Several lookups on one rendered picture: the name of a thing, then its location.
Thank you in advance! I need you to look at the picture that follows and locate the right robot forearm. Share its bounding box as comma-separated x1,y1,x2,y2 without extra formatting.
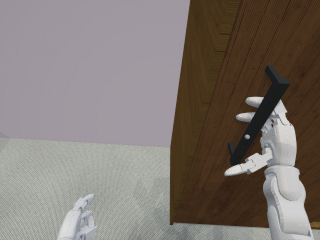
263,165,315,240

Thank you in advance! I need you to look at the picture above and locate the handle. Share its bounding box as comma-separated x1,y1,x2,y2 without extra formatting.
228,65,290,166

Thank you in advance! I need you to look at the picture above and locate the right robot hand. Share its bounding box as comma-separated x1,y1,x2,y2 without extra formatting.
224,97,297,176

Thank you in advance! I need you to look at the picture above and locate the left robot hand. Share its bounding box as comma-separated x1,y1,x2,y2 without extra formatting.
57,193,97,240

